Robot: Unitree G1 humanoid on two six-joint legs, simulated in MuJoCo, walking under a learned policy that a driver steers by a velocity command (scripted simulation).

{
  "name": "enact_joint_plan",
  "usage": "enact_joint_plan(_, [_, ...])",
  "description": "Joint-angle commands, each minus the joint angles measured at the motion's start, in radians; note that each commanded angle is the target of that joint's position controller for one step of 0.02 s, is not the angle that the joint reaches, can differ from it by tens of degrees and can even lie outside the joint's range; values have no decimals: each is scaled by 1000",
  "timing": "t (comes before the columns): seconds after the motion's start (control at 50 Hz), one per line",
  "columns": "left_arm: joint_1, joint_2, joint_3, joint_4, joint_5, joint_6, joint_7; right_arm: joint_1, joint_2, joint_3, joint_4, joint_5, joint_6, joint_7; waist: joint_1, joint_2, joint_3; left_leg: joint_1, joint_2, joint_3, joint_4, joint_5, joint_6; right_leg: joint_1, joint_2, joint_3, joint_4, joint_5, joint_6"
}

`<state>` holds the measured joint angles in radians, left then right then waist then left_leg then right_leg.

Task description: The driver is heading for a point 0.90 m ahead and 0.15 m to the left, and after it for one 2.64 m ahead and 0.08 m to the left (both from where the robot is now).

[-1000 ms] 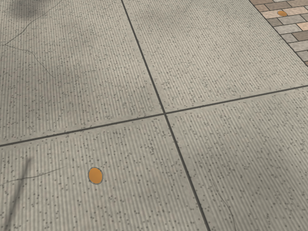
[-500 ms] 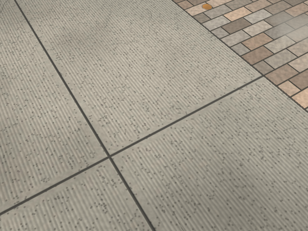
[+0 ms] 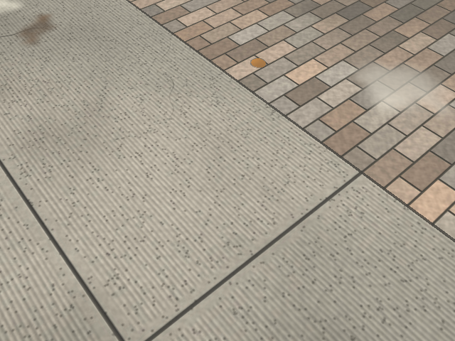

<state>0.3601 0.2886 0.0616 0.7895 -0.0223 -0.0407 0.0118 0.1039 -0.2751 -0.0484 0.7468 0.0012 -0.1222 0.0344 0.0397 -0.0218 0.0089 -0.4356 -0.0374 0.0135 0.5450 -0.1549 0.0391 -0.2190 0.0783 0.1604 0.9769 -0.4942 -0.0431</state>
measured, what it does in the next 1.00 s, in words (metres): walks ahead, turning left: right foot, then left foot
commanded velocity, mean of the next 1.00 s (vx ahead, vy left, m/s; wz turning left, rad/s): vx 0.50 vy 0.00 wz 0.19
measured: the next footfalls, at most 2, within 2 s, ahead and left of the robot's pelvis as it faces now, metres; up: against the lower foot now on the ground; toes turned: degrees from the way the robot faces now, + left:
right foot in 0.46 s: +0.41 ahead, -0.15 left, +0.00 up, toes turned -1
left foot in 1.00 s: +0.67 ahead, +0.13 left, +0.00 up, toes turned +19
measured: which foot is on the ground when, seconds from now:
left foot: down 0.00-0.46, up 0.48-0.98, down 1.00-1.00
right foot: up 0.00-0.44, down 0.46-0.98, up 1.00-1.00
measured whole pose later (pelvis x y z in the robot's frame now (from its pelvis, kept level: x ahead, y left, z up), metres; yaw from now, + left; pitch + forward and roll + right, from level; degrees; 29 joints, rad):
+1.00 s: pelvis +0.54 +0.00 -0.01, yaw +16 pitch +2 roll -2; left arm 0.32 0.29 0.08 0.90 -0.01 -0.04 0.02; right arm 0.07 -0.27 -0.06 0.68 0.02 -0.03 0.06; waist 0.04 0.02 0.04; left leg -0.51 0.00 0.06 0.60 -0.13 0.11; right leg 0.07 -0.06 -0.28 0.49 -0.49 0.04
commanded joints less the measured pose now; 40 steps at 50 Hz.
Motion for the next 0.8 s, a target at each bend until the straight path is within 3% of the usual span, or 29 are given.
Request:
enact_joint_plan(0.02, [-79, 138, 21, -108, -2, -30, 1, 189, -135, -39, -4, 0, 11, -5, -114, 80, -70, 517, 346, -540, -284, -259, 183, -537, -102, -24, 287, 87, 3])
enact_joint_plan(0.04, [-112, 125, 22, -119, 12, -35, -1, 154, -116, -32, -4, -7, 15, -6, -93, 71, -17, 421, 311, -463, -307, -154, 184, -518, -135, -40, 222, 140, 7])
enact_joint_plan(0.06, [-101, 110, 23, -117, 16, -35, -5, 140, -100, -24, -4, -15, 13, -8, -67, 98, -14, 368, 278, -402, -325, -70, 173, -464, -163, -45, 174, 178, 7])
enact_joint_plan(0.12, [-86, 62, 14, -110, 14, -28, -7, 157, -108, -24, 15, -1, 9, -11, -50, 124, -19, 321, 252, -296, -369, 88, 189, -427, -181, -83, 66, 206, 27])
enact_joint_plan(0.18, [-182, 37, 1, -139, 21, -30, -9, 184, -149, -35, 34, 5, 15, -21, -70, 94, 1, 321, 249, -223, -403, 170, 193, -455, -191, -103, -111, 335, 50])
enact_joint_plan(0.26, [-301, 21, -8, -161, 13, -40, -23, 236, -164, -36, 63, 16, 28, -27, -111, 94, 23, 313, 212, -125, -405, 195, 159, -382, -159, -137, -334, 534, 57])
enact_joint_plan(0.32, [-381, 27, -8, -185, 5, -46, -36, 292, -168, -36, 93, 21, 40, -28, -134, 94, 45, 366, 244, -129, -384, 190, 153, -368, -140, -144, -409, 555, 47])
enact_joint_plan(0.36, [-410, 40, -6, -201, 3, -51, -47, 304, -178, -39, 107, 23, 52, -32, -127, 99, 56, 428, 275, -141, -353, 224, 141, -375, -132, -140, -448, 500, 24])
enact_joint_plan(0.4, [-374, 66, 4, -195, 5, -55, -52, 293, -195, -46, 113, 24, 62, -37, -90, 112, 33, 471, 290, -139, -288, 349, 122, -303, -114, -153, -481, 434, -4])
enact_joint_plan(0.42, [-298, 89, 18, -175, 11, -57, -49, 280, -198, -45, 112, 27, 67, -39, -40, 110, -10, 455, 268, -123, -194, 492, 105, -171, -89, -173, -515, 431, -25])
enact_joint_plan(0.44, [-150, 135, 42, -133, 16, -57, -40, 276, -179, -36, 107, 23, 69, -40, 31, 90, -107, 386, 217, -92, -22, 543, 78, 56, -93, -170, -521, 452, -56])
enact_joint_plan(0.46, [41, 213, 64, -102, 32, -55, -27, 268, -123, -13, 74, -3, 65, -41, 101, -23, -270, 174, 151, -54, 289, 268, 40, 372, -290, 36, -477, 484, -123])
enact_joint_plan(0.48, [72, 274, 73, -84, 31, -46, -30, 402, -8, 21, 63, 7, 45, -36, 35, -285, -391, -192, -9, -44, 607, -401, -14, 649, -507, 466, -577, 307, -270])
enact_joint_plan(0.5, [74, 170, 50, -85, 22, -43, -28, 342, -126, -7, 80, 32, 32, -33, 80, -172, -340, -298, 38, -149, 720, -426, -12, 589, -484, 505, -642, 148, -250])
enact_joint_plan(0.52, [8, 133, 36, -86, 19, -46, -24, 249, -171, -23, 52, 48, 26, -30, 72, -127, -189, -344, 81, -137, 727, -332, -4, 460, -449, 348, -667, 173, -203])
enact_joint_plan(0.54, [-59, 108, 26, -88, 24, -48, -25, 206, -159, -24, 46, 42, 28, -34, 41, -71, -120, -308, 123, -117, 690, -245, -10, 330, -404, 237, -699, 245, -177])
enact_joint_plan(0.56, [-110, 79, 19, -87, 28, -53, -28, 189, -147, -29, 45, 30, 36, -36, 13, -67, -63, -277, 146, -116, 643, -189, -17, 229, -370, 155, -737, 308, -164])
enact_joint_plan(0.6, [-154, 57, 16, -74, 37, -69, -31, 230, -105, -29, 57, 31, 63, -36, -36, -86, -33, -183, 172, -121, 606, -125, -27, 112, -337, 41, -803, 388, -151])
enact_joint_plan(0.66, [-161, 80, 27, -42, 39, -84, -26, 202, -73, -28, 39, 27, 88, -38, -55, -48, 7, -218, 177, -131, 550, -42, -44, 67, -338, -76, -849, 507, -158])
enact_joint_plan(0.74, [-147, 105, 34, -12, 40, -79, -11, 112, -60, -25, 7, 22, 83, -22, -35, -29, 35, -241, 164, -110, 335, 168, -46, 98, -307, -219, -864, 573, -134])
enact_joint_plan(0.8, [-103, 132, 40, 13, 31, -69, -2, -3, -40, -13, -36, 18, 79, -3, 12, -7, 69, -229, 152, -46, 194, 239, -32, 140, -316, -283, -869, 583, -121])
Keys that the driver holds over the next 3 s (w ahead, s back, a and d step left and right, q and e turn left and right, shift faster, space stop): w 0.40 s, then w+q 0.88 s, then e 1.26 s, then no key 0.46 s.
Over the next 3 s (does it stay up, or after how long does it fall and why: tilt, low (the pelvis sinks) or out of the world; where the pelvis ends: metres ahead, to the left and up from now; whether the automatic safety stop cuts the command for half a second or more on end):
stays up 0.91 0.11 0.01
